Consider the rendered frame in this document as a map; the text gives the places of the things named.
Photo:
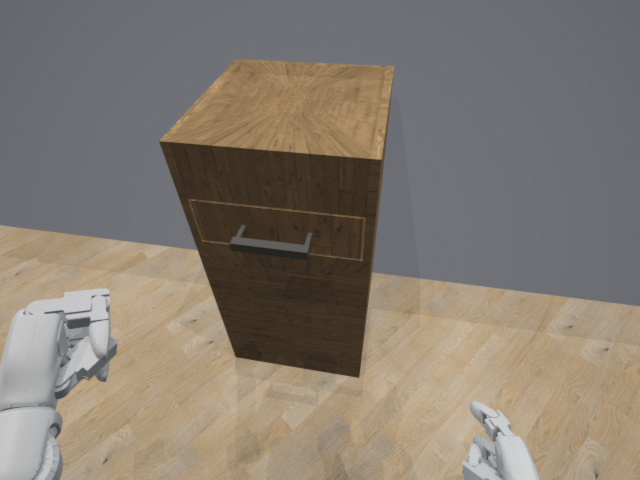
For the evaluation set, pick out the right robot hand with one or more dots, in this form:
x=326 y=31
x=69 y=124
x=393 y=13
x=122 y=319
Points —
x=508 y=459

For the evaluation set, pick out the cabinet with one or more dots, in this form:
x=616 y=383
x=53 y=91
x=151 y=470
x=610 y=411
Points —
x=291 y=135

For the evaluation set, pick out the robot left forearm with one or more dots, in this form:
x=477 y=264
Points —
x=28 y=447

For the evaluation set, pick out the drawer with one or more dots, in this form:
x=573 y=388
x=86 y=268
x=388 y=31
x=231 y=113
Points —
x=333 y=235

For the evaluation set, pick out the handle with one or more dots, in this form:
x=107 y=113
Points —
x=271 y=248

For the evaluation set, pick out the left robot hand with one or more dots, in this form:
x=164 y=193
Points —
x=38 y=342

